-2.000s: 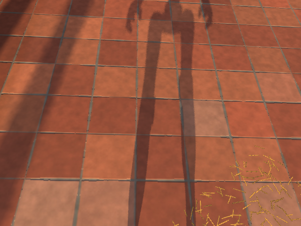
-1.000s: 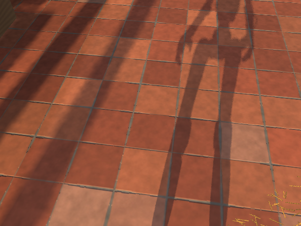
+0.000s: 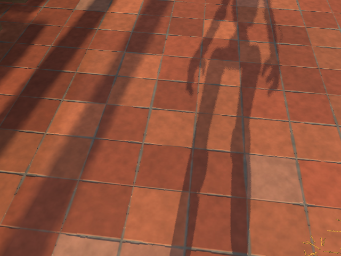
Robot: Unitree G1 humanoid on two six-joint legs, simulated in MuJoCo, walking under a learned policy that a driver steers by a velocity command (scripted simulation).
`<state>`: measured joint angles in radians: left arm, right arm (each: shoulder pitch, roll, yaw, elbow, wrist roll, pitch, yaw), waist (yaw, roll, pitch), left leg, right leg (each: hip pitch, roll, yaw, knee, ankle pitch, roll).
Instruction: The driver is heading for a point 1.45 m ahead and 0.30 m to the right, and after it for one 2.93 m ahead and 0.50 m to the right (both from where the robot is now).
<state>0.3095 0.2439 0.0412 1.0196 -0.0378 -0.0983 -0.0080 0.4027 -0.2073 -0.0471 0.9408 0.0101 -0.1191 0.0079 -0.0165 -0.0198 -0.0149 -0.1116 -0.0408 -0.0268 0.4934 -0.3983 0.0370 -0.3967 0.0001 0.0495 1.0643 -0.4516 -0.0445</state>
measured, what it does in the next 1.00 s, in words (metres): walks ahead: right foot, then left foot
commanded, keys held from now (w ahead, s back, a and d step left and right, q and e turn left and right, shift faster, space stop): w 0.46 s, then no key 0.52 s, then w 0.02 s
